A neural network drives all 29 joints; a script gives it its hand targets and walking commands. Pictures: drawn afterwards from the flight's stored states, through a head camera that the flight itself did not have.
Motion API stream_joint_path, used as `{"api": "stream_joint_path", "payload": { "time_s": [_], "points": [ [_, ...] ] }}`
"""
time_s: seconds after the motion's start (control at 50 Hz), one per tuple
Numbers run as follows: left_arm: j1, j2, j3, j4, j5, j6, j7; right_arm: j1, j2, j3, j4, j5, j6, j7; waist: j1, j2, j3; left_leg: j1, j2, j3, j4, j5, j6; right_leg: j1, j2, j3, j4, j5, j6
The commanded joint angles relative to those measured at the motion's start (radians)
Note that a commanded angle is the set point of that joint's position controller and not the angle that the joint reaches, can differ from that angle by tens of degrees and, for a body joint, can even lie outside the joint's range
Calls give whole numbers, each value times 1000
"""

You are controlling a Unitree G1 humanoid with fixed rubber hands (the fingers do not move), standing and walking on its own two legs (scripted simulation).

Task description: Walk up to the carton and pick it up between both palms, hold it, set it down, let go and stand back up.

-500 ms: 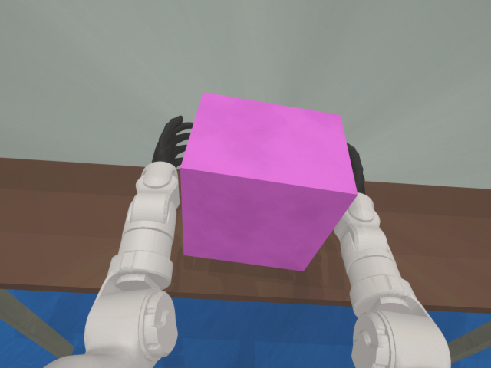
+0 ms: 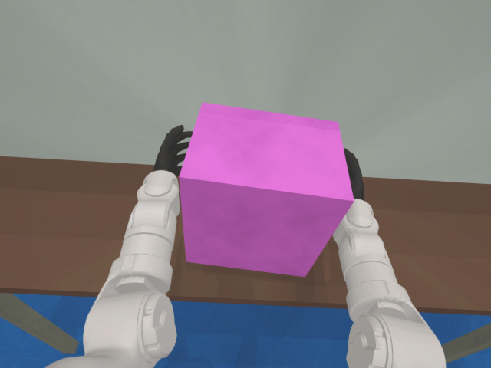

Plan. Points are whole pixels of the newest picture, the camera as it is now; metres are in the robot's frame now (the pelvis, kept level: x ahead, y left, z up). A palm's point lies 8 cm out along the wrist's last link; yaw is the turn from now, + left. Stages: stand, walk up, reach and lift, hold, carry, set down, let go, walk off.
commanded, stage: set down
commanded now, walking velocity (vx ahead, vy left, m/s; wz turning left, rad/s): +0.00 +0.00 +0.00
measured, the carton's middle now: (257, 196) +0.39 +0.00 +0.08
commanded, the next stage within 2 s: none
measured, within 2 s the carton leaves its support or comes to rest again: rests again in 0.98 s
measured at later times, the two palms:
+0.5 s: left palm (161, 188) +0.39 +0.17 +0.08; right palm (341, 206) +0.38 -0.15 +0.07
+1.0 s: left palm (167, 194) +0.39 +0.16 +0.06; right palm (342, 214) +0.38 -0.15 +0.05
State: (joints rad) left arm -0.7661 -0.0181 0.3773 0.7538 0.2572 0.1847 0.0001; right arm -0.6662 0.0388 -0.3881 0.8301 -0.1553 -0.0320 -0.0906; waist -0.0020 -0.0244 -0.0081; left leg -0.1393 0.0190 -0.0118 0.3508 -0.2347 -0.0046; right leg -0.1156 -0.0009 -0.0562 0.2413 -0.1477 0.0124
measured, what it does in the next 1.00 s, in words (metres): stands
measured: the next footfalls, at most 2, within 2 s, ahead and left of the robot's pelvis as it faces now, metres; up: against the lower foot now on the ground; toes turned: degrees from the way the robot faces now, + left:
none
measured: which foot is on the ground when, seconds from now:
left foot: down 0.00-1.00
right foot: down 0.00-1.00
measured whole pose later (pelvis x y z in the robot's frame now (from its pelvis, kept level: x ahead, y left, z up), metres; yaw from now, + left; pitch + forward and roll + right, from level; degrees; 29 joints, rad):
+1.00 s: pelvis +0.00 +0.00 +0.00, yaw -1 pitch +5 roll -1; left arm -0.74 -0.05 0.46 0.89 0.31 -0.01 -0.02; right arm -0.62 0.09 -0.54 0.86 -0.33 -0.17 -0.04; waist 0.03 -0.02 -0.01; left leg -0.20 0.02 0.00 0.33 -0.21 0.00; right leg -0.19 -0.01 -0.05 0.24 -0.13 0.01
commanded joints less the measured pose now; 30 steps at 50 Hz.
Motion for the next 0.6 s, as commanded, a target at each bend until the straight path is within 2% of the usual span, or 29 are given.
{"api": "stream_joint_path", "payload": {
  "time_s": [0.0,0.08,0.12,0.14,0.2,0.24,0.26,0.28,0.3,0.32,0.48,0.58],
  "points": [
    [-596,-555,-353,-78,-41,-42,-110,-815,479,341,-232,-21,-116,128,-10,54,-617,99,-46,99,23,596,-92,306,49,-53,94,569,23],
    [-592,-556,-347,-65,-36,-65,-101,-798,480,332,-206,-25,-126,136,-5,74,-615,116,-38,91,40,650,-105,285,52,-57,97,564,13],
    [-550,-544,-325,-30,-23,-56,-102,-795,463,329,-199,-27,-128,137,5,57,-566,108,-37,93,34,632,-96,278,55,-55,86,539,11],
    [-560,-543,-327,-38,-27,-56,-104,-787,456,315,-190,-32,-128,138,-5,53,-564,104,-34,92,26,620,-97,273,54,-58,85,523,12],
    [-551,-536,-303,-26,-15,-60,-110,-764,462,300,-175,-48,-127,141,-5,34,-559,95,-35,100,15,582,-88,278,51,-55,79,504,17],
    [-562,-541,-295,-21,-11,-71,-115,-775,470,284,-186,-61,-138,142,0,44,-578,77,-38,100,7,561,-85,287,45,-53,78,503,19],
    [-574,-539,-293,-12,-8,-77,-115,-768,471,270,-172,-73,-138,144,-9,51,-563,69,-39,103,1,538,-86,286,41,-52,76,493,19],
    [-523,-507,-244,-8,8,-90,-120,-773,483,318,-193,-78,-140,156,81,25,-532,34,-39,115,9,568,-60,342,36,-48,88,513,24],
    [-545,-503,-249,-2,5,-97,-122,-765,482,309,-193,-85,-147,157,50,20,-550,10,-35,116,-7,543,-58,355,31,-44,90,525,28],
    [-535,-508,-248,4,7,-104,-121,-769,487,309,-189,-90,-153,157,61,23,-564,-10,-35,115,-10,541,-55,367,29,-45,94,525,26],
    [-612,-536,-284,14,-9,-155,-110,-746,487,240,-143,-133,-188,159,14,59,-605,81,-25,112,1,546,-80,255,36,-58,59,411,8],
    [-608,-533,-263,45,0,-171,-116,-734,487,203,-119,-162,-193,160,4,53,-587,63,-26,111,-8,507,-77,250,32,-59,53,377,8]
  ]
}}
